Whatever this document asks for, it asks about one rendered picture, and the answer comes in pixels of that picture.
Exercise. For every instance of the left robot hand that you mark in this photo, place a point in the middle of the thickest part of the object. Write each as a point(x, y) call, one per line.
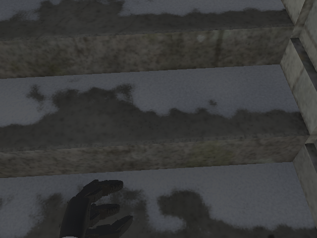
point(80, 214)

